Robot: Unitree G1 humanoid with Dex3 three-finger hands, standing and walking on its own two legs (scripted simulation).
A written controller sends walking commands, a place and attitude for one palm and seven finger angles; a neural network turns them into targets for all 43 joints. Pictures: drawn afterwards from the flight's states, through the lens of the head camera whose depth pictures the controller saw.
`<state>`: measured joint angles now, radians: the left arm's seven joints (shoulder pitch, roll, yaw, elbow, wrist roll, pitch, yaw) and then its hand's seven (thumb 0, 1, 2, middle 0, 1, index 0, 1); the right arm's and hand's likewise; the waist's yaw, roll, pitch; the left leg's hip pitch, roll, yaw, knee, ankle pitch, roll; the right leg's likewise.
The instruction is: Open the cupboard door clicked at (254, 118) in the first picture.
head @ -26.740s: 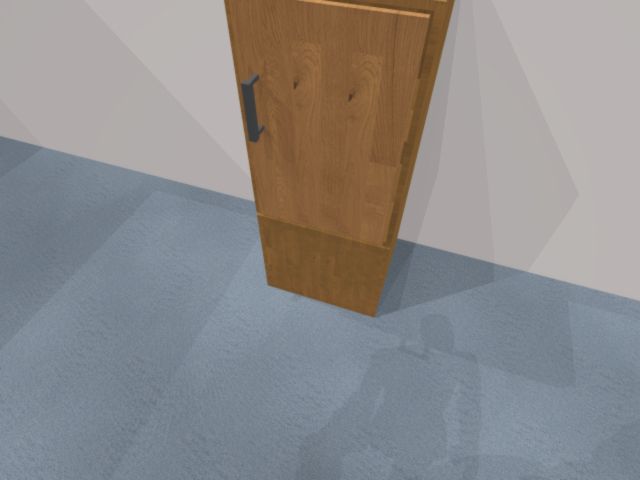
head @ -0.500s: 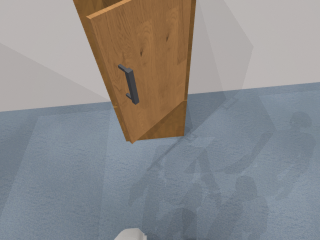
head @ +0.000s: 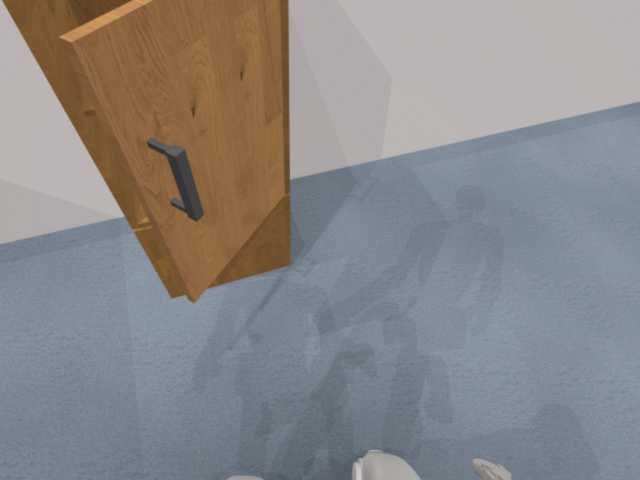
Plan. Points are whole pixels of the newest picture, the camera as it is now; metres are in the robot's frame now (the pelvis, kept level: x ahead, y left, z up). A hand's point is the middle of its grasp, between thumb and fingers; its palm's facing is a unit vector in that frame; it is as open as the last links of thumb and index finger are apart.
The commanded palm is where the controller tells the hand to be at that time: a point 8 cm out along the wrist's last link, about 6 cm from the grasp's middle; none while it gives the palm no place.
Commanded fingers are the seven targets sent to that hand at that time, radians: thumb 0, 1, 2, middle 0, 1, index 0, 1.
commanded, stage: walk to a spot facing it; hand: left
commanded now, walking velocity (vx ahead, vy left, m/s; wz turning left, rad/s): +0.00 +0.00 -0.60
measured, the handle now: (176, 181) +0.49 +0.28 +0.03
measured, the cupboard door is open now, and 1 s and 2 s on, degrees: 41 41 41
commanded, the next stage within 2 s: none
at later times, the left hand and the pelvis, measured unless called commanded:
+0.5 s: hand (233, 459) +0.15 +0.14 -0.17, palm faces -0.30 -0.93 -0.21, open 7.3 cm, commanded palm none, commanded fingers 0.00 0.90 0.90 -0.20 -0.30 -0.20 -0.30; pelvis +0.00 -0.02 +0.00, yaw -19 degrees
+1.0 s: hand (288, 429) +0.20 +0.06 -0.16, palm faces -0.54 -0.80 -0.25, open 7.3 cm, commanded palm none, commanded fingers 0.00 0.90 0.90 -0.20 -0.30 -0.20 -0.30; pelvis +0.01 -0.05 +0.00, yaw -37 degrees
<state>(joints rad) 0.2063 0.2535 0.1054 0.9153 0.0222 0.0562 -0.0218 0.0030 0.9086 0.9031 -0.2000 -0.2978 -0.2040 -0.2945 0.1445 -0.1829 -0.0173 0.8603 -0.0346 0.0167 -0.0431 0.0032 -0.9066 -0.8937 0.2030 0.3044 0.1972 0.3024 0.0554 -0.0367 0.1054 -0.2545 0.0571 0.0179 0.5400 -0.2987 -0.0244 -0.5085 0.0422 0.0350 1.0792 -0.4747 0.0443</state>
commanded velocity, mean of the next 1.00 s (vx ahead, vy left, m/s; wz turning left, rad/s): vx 0.07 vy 0.00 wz -0.60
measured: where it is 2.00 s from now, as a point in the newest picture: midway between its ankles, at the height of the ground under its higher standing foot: (444, 460)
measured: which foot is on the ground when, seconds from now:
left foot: down 0.00-0.18, up 0.20-0.52, down 0.54-0.88, up 0.90-1.00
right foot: up 0.00-0.16, down 0.18-0.54, up 0.56-0.86, down 0.88-1.00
